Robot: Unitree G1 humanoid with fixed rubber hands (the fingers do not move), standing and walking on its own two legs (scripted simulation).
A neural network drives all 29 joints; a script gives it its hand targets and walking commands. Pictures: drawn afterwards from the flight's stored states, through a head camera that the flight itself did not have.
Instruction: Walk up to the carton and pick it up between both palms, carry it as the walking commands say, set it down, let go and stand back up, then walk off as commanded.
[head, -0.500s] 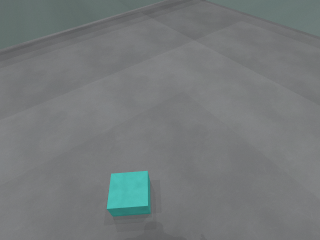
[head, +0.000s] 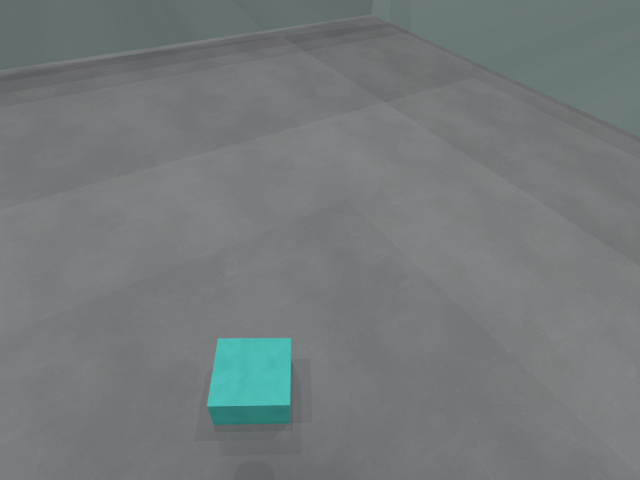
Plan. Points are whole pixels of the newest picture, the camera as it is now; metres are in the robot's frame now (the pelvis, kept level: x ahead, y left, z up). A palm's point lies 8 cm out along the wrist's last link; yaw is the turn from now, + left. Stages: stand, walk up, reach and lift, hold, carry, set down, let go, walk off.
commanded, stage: stand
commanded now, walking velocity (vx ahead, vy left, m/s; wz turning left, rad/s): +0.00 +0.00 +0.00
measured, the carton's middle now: (253, 380) +0.58 +0.16 -0.70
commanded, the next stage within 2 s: walk off in 0.72 s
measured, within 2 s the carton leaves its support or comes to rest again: neither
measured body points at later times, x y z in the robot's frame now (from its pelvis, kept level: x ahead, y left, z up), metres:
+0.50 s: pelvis -0.03 -0.01 +0.00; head -0.04 -0.01 +0.45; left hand +0.05 +0.25 -0.12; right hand +0.04 -0.27 -0.14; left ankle -0.02 +0.09 -0.74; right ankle -0.02 -0.11 -0.74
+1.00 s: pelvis -0.05 +0.00 +0.00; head -0.07 +0.00 +0.45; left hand +0.03 +0.25 -0.13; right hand +0.02 -0.27 -0.13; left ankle -0.02 +0.09 -0.74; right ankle -0.02 -0.11 -0.74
